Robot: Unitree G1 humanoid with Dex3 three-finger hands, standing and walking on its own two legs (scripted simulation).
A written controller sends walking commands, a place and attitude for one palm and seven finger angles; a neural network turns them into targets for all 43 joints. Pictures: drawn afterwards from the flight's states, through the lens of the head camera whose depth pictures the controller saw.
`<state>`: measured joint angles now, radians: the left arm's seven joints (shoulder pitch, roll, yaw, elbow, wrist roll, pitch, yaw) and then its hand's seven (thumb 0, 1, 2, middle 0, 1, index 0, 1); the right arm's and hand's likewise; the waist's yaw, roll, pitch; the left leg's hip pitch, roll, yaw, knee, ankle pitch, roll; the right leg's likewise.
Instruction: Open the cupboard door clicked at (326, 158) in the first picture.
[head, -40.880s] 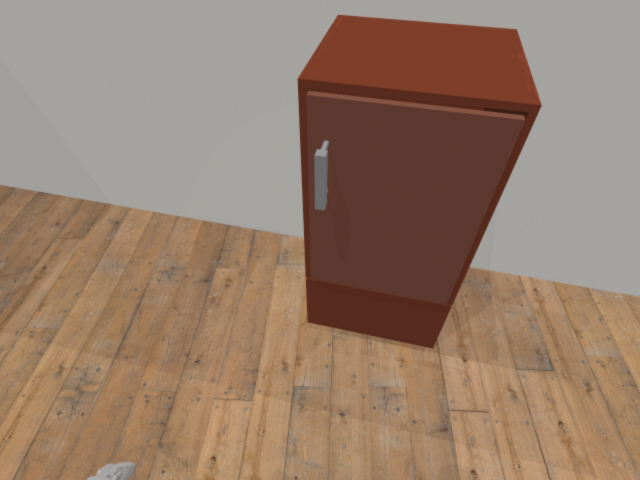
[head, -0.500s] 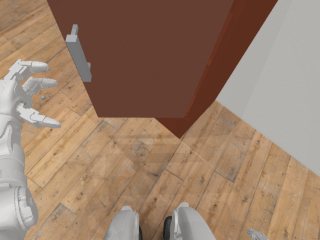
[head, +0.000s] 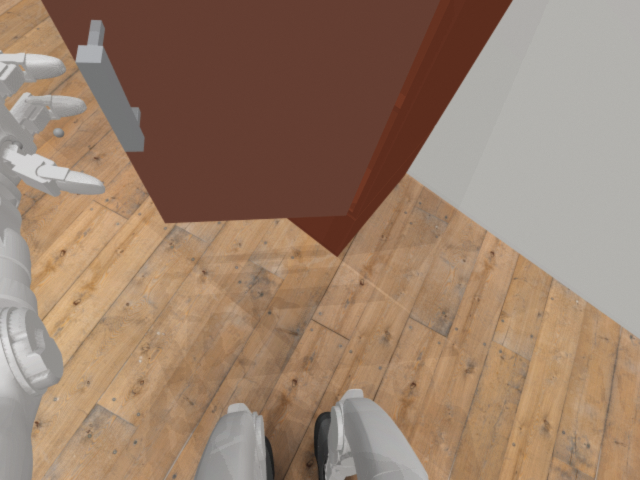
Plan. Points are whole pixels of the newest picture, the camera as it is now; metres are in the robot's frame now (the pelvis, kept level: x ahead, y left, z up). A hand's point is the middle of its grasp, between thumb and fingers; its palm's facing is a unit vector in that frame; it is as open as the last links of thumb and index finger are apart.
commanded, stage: move the hooked fingers beside the handle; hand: left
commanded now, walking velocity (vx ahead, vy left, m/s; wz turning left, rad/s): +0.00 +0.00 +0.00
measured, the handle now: (117, 92) +0.57 +0.22 +0.04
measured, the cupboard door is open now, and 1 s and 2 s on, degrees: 44 44 44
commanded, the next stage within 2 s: slide the fingers in behind the handle in 1.00 s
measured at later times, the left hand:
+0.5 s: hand (49, 128) +0.51 +0.27 +0.05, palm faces +0.05 -1.00 -0.03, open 14.0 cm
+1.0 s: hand (61, 129) +0.50 +0.26 +0.06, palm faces +0.02 -1.00 -0.03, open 14.0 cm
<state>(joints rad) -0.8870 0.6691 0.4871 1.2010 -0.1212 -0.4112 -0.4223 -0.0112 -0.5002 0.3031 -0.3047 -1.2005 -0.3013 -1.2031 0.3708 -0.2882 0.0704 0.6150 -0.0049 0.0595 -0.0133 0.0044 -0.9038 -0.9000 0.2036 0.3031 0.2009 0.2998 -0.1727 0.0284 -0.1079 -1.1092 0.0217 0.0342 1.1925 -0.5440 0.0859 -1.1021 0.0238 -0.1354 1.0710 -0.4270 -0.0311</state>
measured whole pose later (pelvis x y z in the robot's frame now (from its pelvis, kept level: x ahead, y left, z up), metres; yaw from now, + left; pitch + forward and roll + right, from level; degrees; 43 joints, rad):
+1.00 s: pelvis +0.00 +0.00 +0.00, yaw +0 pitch +26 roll -6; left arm -0.89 0.66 0.46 1.18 -0.13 -0.43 -0.41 -0.01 -0.50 0.30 -0.30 -1.20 -0.30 -1.20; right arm 0.36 -0.28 0.07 0.61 -0.01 0.09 0.00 0.00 -0.90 -0.90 0.20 0.30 0.20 0.30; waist -0.17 0.04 -0.11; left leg -1.11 0.02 0.02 1.19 -0.55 0.08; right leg -1.10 0.03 -0.14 1.06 -0.42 -0.03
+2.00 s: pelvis +0.01 -0.01 +0.00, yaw +0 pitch +26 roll -4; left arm -0.84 0.50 0.41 1.13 -0.10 -0.47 -0.26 -0.01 -0.50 0.30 -0.30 -1.20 -0.30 -1.20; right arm 0.36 -0.27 0.05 0.60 -0.02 0.09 0.02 0.00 -0.91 -0.90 0.20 0.30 0.20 0.30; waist -0.17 0.03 -0.13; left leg -1.08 0.03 0.04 1.18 -0.55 0.07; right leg -1.09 0.04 -0.12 1.08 -0.44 -0.05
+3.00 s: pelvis +0.01 -0.01 +0.00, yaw +1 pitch +26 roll -4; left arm -0.88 0.46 0.34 1.17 -0.10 -0.51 -0.19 -0.01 -0.33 0.38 -0.31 -1.22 -0.28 -1.22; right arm 0.35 -0.26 0.04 0.63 -0.03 0.08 0.03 0.00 -0.91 -0.90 0.20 0.30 0.20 0.30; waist -0.15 0.04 -0.12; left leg -1.09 0.01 0.02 1.19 -0.55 0.07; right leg -1.09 0.02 -0.13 1.08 -0.45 -0.04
